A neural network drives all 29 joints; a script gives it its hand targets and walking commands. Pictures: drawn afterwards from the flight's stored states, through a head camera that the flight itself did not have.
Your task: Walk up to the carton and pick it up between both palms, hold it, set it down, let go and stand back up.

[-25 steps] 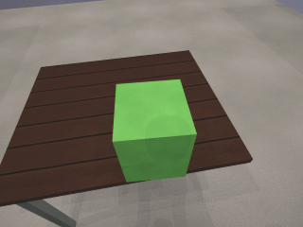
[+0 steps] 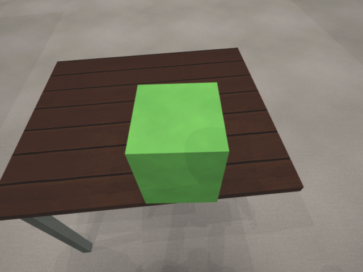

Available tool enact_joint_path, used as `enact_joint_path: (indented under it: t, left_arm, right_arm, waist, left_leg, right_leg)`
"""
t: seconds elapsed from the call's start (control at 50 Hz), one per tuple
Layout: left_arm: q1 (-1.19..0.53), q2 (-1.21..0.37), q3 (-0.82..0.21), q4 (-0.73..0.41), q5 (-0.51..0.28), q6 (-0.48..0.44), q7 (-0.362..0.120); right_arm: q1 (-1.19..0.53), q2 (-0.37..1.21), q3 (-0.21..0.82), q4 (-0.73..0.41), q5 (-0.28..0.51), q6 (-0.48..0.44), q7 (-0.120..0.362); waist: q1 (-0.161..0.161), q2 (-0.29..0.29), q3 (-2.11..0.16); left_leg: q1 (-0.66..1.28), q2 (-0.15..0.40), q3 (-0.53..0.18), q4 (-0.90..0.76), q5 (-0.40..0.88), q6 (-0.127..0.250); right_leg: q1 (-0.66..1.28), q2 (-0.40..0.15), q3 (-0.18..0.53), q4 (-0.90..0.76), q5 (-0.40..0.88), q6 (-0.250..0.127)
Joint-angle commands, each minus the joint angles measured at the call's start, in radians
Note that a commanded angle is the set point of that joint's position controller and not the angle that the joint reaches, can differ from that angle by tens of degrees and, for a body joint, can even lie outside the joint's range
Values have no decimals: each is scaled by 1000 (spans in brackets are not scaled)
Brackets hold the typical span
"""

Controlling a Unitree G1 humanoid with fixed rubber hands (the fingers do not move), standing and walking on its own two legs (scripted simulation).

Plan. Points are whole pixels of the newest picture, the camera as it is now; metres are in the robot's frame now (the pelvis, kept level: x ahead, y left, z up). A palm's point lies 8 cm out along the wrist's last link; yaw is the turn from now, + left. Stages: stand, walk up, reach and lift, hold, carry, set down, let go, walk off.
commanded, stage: walk up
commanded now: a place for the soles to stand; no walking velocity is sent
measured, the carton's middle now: (179, 146) +0.42 +0.04 +0.00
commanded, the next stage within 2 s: reach and lift in 1.12 s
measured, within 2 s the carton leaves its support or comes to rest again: neither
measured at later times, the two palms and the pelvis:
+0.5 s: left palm out of the picture -0.01 +0.23 -0.13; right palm out of the picture +0.04 -0.25 -0.13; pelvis +0.01 -0.02 +0.01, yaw +5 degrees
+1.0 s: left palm out of the picture -0.01 +0.23 -0.14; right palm out of the picture +0.06 -0.25 -0.12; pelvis +0.01 -0.02 +0.01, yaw +8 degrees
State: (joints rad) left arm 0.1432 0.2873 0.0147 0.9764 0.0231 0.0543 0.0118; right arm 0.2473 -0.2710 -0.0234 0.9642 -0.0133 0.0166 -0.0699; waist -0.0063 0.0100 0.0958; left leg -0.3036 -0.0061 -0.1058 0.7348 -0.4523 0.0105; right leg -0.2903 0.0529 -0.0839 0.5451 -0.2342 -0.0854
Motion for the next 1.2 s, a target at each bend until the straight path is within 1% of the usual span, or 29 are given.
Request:
enact_joint_path:
  t: [0.0,0.04,0.08,0.12,0.16,0.18,0.2,0.22,0.24,0.3,0.36,0.42,0.5,0.58,0.6,0.66,0.68,0.74,0.78,0.82,0.84,0.9,0.94,1.04,1.1,1.12,1.14,1.16,1.18]
  left_arm:
    - [26,114,33,-79,-1,5,19]
    - [-1,85,22,-95,5,6,19]
    - [5,87,18,-97,10,3,18]
    - [23,115,19,-79,12,1,20]
    - [25,134,11,-56,3,4,16]
    - [23,137,5,-46,-9,1,11]
    - [50,101,-19,-38,-23,-9,5]
    - [25,79,-20,-41,-23,-13,2]
    - [22,77,-22,-24,2,-15,1]
    - [84,75,-20,21,5,-37,1]
    - [116,91,-16,64,-18,-52,6]
    - [104,83,-19,80,-26,-40,15]
    - [107,87,-22,93,-27,-36,19]
    - [112,79,-21,103,-16,-36,17]
    - [114,80,-20,95,-17,-38,18]
    - [117,86,-18,96,-16,-38,15]
    - [120,84,-20,104,-10,-36,18]
    - [112,88,-15,103,-16,-30,19]
    - [132,77,-19,115,-20,-30,20]
    - [136,91,-19,121,-15,-30,22]
    - [130,88,-16,110,-15,-29,21]
    - [103,77,-22,109,-17,-29,18]
    - [125,75,-23,106,-14,-30,18]
    - [125,84,-24,110,-13,-31,18]
    - [104,88,-20,100,-18,-25,21]
    - [-650,233,-16,-407,-100,170,-4]
    - [-473,219,-26,-426,-112,301,24]
    - [-415,158,-22,-446,-114,409,27]
    - [-351,124,-2,-498,-99,485,29]
  right_arm:
    - [69,-63,-19,-56,10,-8,-22]
    - [99,-72,-22,-55,6,-9,-17]
    - [95,-62,-15,-62,-1,-10,-5]
    - [96,-52,-12,-62,-4,-8,7]
    - [152,-43,-17,-50,-9,-16,15]
    - [144,-53,-16,-56,-9,-22,16]
    - [191,-57,-8,-44,-13,-28,18]
    - [151,-106,-18,-40,-1,-35,19]
    - [140,-118,-19,-25,7,-43,19]
    - [53,-110,-1,-24,14,-60,29]
    - [74,-51,25,-6,15,-59,35]
    - [116,-28,39,33,12,-50,27]
    - [104,-30,51,41,5,-50,17]
    - [113,-33,57,49,6,-56,14]
    - [108,-49,53,53,5,-58,13]
    - [114,-50,54,48,5,-58,11]
    - [97,-58,54,46,2,-57,9]
    - [107,-34,57,54,8,-53,12]
    - [76,-52,60,50,7,-49,8]
    - [92,-36,66,62,5,-49,7]
    - [110,-43,61,58,9,-51,9]
    - [95,-50,61,56,6,-54,9]
    - [80,-56,62,53,10,-55,9]
    - [78,-58,58,48,5,-53,9]
    - [87,-41,57,48,13,-49,9]
    - [-615,-20,-111,-126,-76,-57,53]
    - [-475,-31,-114,-134,-91,17,93]
    - [-461,-46,-106,-163,-76,76,122]
    - [-422,-46,-73,-176,-48,114,140]
  waist:
    - [30,-95,-61]
    - [12,-60,-90]
    - [22,-55,-93]
    - [21,-71,-89]
    - [-19,-57,-76]
    - [-34,-34,-44]
    - [-39,9,-81]
    - [-14,69,5]
    - [-8,76,-22]
    - [40,102,-40]
    - [23,20,-54]
    - [2,-31,-30]
    - [5,-45,6]
    - [4,-39,-34]
    - [7,18,-54]
    - [4,8,-98]
    - [11,39,-74]
    - [10,-22,-52]
    - [32,-17,-31]
    - [15,-6,-13]
    - [12,35,-34]
    - [3,-2,-22]
    - [21,51,-24]
    - [14,17,-41]
    - [-2,-11,-39]
    - [-61,-41,-167]
    - [-45,-72,-129]
    - [-41,-68,-184]
    - [-17,-61,-212]
  left_leg:
    - [-149,-31,11,321,-174,8]
    - [-122,-4,3,294,-113,-5]
    - [-94,6,38,144,-87,-16]
    - [-16,7,71,-35,-37,-8]
    - [137,3,93,-245,130,33]
    - [193,26,49,-334,241,61]
    - [272,120,-86,-351,206,94]
    - [118,227,-246,-400,130,151]
    - [7,283,-280,-443,167,172]
    - [-75,189,-145,-432,205,94]
    - [-33,99,-30,-337,244,59]
    - [-10,73,6,-302,203,46]
    - [-3,87,12,-299,232,34]
    - [19,97,-21,-311,260,38]
    - [13,97,-13,-308,295,36]
    - [19,107,-38,-301,327,39]
    - [6,105,-35,-297,333,45]
    - [-33,107,-47,-311,296,44]
    - [-30,89,-25,-292,275,41]
    - [-34,95,-25,-289,278,35]
    - [-37,99,-39,-298,290,38]
    - [-42,101,-52,-304,306,43]
    - [-46,107,-69,-310,305,49]
    - [-40,86,-69,-294,295,48]
    - [-40,67,-56,-274,230,41]
    - [-335,83,60,-144,-3,-1]
    - [-462,89,114,-106,-109,12]
    - [-462,80,111,-98,-49,-2]
    - [-456,80,110,-99,48,-10]
  right_leg:
    - [107,-335,349,-288,147,-112]
    - [112,-313,281,-267,131,-137]
    - [133,-309,275,-268,29,-123]
    - [119,-306,285,-277,-77,-83]
    - [13,-294,266,-279,-208,-18]
    - [-68,-289,265,-289,-237,31]
    - [-140,-256,229,-265,-270,80]
    - [-118,-125,108,-166,-136,119]
    - [36,-115,99,-77,-69,102]
    - [216,-149,136,-163,37,53]
    - [222,-193,176,-236,52,57]
    - [176,-218,198,-314,-38,66]
    - [151,-237,147,-325,-18,51]
    - [183,-213,116,-291,23,27]
    - [213,-222,101,-268,86,28]
    - [236,-211,91,-231,123,28]
    - [237,-222,105,-238,145,39]
    - [237,-215,85,-241,85,34]
    - [210,-232,99,-270,62,45]
    - [216,-236,96,-261,145,38]
    - [242,-227,80,-241,133,29]
    - [216,-216,66,-247,81,23]
    - [215,-215,75,-230,66,25]
    - [213,-238,78,-246,72,28]
    - [187,-249,82,-276,-30,19]
    - [38,-173,111,80,-240,47]
    - [156,-197,158,111,-389,50]
    - [213,-201,166,121,-305,45]
    - [211,-197,163,142,-95,47]
